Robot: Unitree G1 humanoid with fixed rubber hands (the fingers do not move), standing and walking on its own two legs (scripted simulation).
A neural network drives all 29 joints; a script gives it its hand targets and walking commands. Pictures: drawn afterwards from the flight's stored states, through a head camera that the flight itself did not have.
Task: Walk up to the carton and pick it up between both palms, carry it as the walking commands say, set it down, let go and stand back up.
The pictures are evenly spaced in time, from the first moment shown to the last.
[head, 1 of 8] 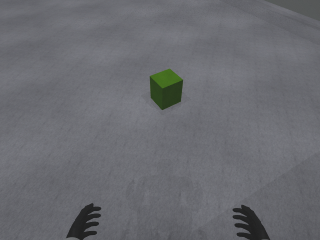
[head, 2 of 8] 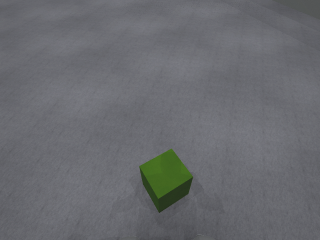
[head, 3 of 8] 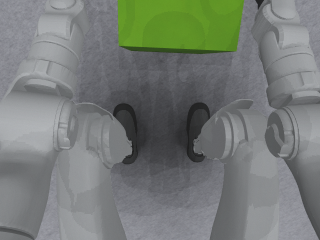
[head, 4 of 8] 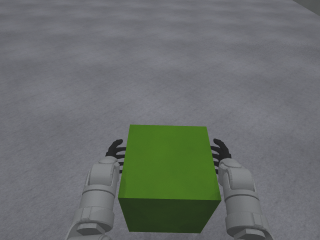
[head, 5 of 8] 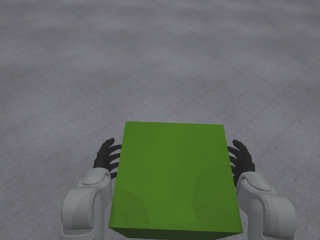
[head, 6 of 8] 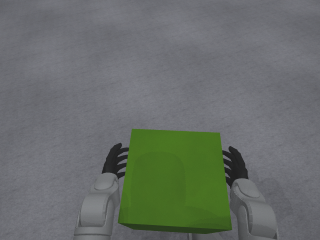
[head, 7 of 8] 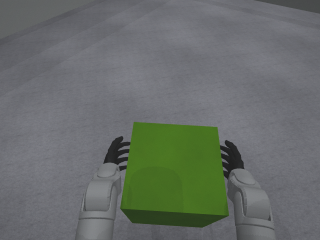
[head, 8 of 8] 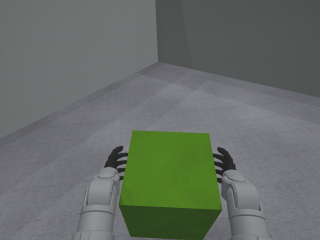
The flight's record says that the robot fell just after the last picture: yes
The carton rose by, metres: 0.68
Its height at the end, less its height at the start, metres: +0.57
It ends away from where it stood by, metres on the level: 11.36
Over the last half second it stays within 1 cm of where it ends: no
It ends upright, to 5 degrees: no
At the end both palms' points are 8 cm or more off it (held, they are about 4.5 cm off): no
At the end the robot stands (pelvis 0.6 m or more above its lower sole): yes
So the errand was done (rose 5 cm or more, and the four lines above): no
